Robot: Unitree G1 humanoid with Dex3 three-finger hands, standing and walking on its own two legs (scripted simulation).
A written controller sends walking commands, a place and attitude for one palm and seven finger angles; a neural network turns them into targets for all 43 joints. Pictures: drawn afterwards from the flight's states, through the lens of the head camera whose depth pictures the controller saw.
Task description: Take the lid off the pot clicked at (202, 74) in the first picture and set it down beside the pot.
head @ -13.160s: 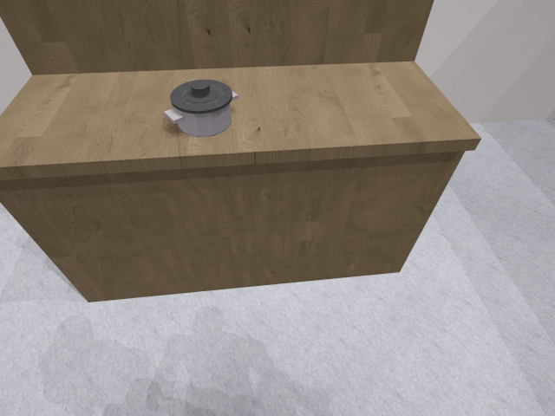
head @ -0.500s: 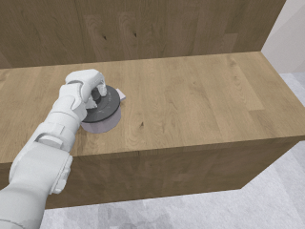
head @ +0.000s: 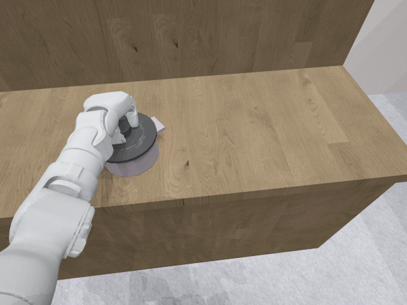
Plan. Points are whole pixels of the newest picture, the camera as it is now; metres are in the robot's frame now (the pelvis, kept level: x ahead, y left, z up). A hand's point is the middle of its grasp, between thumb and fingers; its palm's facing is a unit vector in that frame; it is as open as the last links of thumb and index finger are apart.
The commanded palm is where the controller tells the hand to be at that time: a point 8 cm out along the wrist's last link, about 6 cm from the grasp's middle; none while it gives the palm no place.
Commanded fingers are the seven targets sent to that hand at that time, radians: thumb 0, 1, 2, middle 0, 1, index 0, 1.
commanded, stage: lift the lid straight up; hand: left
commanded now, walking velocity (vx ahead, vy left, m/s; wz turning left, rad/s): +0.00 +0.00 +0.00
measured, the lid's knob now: (120, 129) +0.50 +0.16 +0.06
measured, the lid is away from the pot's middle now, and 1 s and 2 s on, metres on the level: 0.00 0.01 0.01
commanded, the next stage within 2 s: move the lid sideways beside the pot in 1.90 s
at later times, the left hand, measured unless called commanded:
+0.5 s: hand (107, 119) +0.47 +0.17 +0.12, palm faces -0.32 -0.07 -0.94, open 7.3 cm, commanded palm +0.47 +0.17 +0.18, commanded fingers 0.00 0.71 0.84 -0.89 -1.08 -0.90 -1.07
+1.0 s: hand (108, 100) +0.47 +0.15 +0.16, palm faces -0.27 -0.05 -0.96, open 7.3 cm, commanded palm +0.47 +0.16 +0.23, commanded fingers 0.00 0.71 0.84 -0.89 -1.08 -0.90 -1.07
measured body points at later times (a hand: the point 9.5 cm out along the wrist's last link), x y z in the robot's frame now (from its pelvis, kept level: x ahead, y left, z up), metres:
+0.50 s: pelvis +0.01 +0.00 +0.00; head +0.04 -0.03 +0.45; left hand +0.48 +0.17 +0.17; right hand +0.09 -0.26 -0.13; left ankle -0.02 +0.10 -0.74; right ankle -0.01 -0.13 -0.74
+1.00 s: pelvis +0.00 +0.00 +0.00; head +0.03 -0.03 +0.45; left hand +0.48 +0.15 +0.21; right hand +0.08 -0.25 -0.13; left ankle -0.02 +0.10 -0.74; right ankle -0.01 -0.13 -0.74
